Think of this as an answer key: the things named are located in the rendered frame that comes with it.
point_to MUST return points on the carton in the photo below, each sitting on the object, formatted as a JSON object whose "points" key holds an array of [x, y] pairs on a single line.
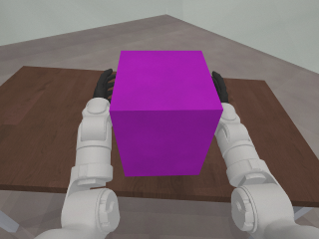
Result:
{"points": [[164, 110]]}

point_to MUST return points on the robot left forearm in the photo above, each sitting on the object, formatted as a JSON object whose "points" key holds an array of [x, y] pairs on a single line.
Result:
{"points": [[93, 150]]}

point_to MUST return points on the table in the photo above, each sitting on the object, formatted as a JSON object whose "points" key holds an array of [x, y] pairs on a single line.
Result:
{"points": [[41, 110]]}

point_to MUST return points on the robot left hand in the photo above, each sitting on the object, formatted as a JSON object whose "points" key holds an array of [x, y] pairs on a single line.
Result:
{"points": [[101, 89]]}

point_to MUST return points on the robot right hand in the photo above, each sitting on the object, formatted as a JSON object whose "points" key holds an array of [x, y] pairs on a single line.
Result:
{"points": [[220, 87]]}

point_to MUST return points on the robot right forearm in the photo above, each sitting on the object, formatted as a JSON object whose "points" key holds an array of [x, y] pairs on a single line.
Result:
{"points": [[244, 167]]}

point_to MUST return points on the robot right upper arm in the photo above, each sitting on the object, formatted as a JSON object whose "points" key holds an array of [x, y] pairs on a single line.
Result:
{"points": [[265, 212]]}

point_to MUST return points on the robot left upper arm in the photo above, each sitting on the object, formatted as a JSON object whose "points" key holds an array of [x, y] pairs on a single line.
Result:
{"points": [[87, 214]]}

